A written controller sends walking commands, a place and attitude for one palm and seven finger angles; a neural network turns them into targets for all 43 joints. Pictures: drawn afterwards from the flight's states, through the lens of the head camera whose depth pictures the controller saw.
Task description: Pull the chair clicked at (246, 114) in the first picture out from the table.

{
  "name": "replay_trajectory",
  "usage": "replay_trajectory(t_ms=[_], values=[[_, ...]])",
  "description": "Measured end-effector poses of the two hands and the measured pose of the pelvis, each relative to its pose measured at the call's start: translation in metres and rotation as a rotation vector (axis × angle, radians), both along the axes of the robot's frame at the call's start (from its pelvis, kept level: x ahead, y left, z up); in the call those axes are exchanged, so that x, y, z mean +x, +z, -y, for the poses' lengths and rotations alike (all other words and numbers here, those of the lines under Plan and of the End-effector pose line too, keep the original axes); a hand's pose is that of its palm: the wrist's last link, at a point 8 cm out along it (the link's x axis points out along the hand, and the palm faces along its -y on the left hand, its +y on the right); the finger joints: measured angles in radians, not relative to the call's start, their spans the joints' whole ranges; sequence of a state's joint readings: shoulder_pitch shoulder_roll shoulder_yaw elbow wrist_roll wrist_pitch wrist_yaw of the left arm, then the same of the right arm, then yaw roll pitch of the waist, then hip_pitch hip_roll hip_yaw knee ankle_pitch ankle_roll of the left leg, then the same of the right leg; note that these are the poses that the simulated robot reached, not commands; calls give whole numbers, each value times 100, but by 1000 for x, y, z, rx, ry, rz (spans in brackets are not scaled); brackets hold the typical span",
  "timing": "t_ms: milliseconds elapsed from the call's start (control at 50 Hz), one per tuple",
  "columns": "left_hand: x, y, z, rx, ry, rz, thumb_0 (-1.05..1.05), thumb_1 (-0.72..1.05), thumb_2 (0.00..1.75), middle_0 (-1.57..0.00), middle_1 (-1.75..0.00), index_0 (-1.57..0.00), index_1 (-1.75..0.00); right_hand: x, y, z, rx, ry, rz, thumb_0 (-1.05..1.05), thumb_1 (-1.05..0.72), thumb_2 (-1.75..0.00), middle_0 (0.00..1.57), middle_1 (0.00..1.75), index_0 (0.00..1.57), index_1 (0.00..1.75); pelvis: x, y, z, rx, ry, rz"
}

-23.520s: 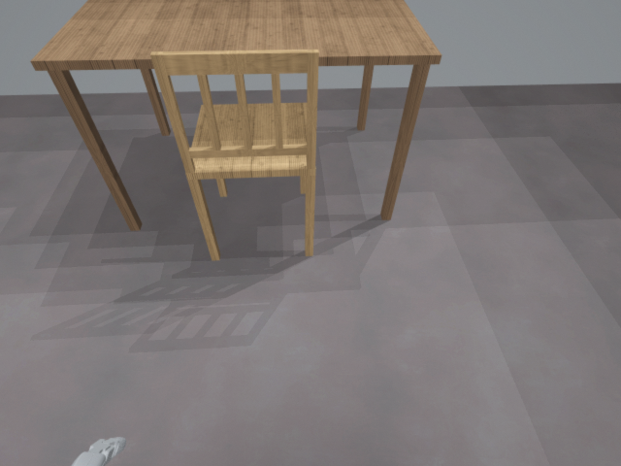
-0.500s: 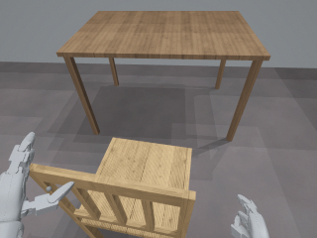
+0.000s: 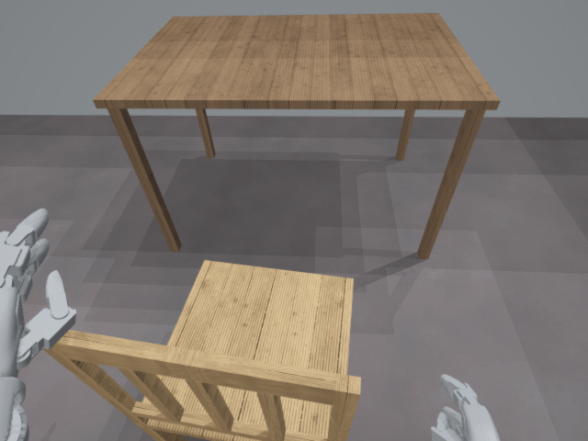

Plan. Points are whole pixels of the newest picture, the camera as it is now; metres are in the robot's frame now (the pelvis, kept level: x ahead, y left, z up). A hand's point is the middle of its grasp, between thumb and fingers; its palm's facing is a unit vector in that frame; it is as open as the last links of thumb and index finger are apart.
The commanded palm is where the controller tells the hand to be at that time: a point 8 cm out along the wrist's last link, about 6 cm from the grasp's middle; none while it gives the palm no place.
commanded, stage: draw the hand back to the body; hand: left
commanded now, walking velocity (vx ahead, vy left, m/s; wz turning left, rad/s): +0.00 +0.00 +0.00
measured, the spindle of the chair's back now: (213, 402) +0.20 +0.16 -0.11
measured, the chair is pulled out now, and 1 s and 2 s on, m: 0.65 0.65 0.65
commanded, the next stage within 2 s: step back with the hand held close in 0.08 s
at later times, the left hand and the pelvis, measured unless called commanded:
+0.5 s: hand (62, 344) +0.16 +0.25 +0.15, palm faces +0.34 -0.78 -0.53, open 7.4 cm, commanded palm +0.10 +0.30 +0.18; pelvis -0.04 +0.00 +0.00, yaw -1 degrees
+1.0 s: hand out of the picture +0.08 +0.28 +0.17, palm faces +0.46 -0.74 -0.49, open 7.4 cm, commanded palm +0.01 +0.32 +0.18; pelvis -0.11 +0.01 -0.01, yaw +3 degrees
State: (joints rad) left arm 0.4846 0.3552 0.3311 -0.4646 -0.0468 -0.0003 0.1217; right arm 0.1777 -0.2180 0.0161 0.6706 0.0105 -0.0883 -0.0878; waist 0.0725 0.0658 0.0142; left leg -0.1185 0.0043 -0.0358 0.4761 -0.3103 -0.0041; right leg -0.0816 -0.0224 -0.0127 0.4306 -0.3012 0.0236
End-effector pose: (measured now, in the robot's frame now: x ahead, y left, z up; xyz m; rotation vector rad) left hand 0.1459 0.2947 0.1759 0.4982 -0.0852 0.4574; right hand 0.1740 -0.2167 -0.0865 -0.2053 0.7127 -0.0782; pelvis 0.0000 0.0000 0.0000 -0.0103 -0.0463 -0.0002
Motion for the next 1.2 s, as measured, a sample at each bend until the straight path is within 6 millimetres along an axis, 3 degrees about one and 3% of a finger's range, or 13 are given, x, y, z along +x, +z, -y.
replay_trajectory(t_ms=[260, 420, 560, 740, 880, 1020, 1200], values=[[-10, 7, -1, 1, 15, 45, 1, 89, 90, -21, -30, -21, -30, -3, 4, 1, 11, 8, 21, 1, -90, -90, 21, 30, 20, 30, -11, 0, 4, -3, 5, 7], [-11, 8, 3, 70, -61, 4, 1, 89, 90, -21, -30, -21, -30, -24, 6, 13, -13, -51, -10, 1, -90, -90, 21, 30, 20, 30, -31, 2, 0, -1, -7, -40], [-40, 5, 6, 105, -103, -60, 1, 89, 90, -21, -30, -21, -30, -54, 1, 18, -16, -111, -44, 1, -91, -90, 20, 30, 20, 30, -49, 1, -2, 10, -6, -52], [-81, 5, -5, 91, -23, 29, 1, 89, 90, -21, -30, -21, -30, -85, 1, 13, -29, -70, -25, 1, -90, -90, 20, 30, 20, 30, -81, -3, 1, -6, 6, -47], [-98, -4, -11, 63, -56, 88, 1, 89, 90, -21, -30, -21, -30, -109, 2, 11, -86, -58, -18, 1, -90, -90, 21, 30, 20, 30, -102, -11, -9, -20, 16, -41], [-113, 14, -25, 158, -52, 146, 1, 88, 90, -21, -30, -21, -30, -127, 10, -3, -68, -51, 10, 1, -90, -90, 21, 30, 20, 30, -113, -9, -9, -37, 60, -57], [-134, 14, -2, 176, -110, 108, 1, 89, 90, -21, -30, -21, -30, -135, -3, -3, -42, 18, 1, 1, -90, -90, 21, 30, 21, 30, -140, -11, 2, -45, 26, -68]])
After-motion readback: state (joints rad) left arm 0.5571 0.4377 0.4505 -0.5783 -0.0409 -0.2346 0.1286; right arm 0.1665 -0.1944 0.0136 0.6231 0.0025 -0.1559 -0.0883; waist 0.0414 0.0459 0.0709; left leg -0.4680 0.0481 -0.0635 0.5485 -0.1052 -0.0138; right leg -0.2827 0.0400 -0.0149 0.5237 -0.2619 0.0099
